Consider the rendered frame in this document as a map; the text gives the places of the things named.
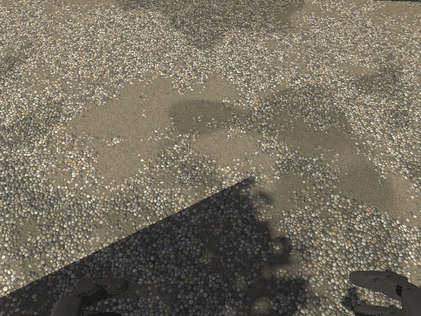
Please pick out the robot left hand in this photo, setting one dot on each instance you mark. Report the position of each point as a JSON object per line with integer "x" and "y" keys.
{"x": 86, "y": 294}

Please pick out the robot right hand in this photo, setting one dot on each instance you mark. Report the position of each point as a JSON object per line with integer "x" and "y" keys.
{"x": 391, "y": 284}

